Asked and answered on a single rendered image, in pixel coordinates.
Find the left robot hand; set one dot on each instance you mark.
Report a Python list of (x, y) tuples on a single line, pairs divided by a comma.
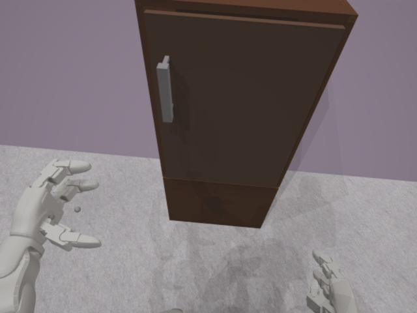
[(36, 204)]

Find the cupboard door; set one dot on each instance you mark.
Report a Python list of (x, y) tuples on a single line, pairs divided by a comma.
[(241, 91)]

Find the left robot forearm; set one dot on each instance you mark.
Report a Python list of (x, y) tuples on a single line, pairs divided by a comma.
[(19, 268)]

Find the handle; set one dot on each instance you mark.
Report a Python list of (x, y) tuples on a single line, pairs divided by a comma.
[(164, 84)]

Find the right robot hand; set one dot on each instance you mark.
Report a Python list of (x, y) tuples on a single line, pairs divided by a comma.
[(338, 294)]

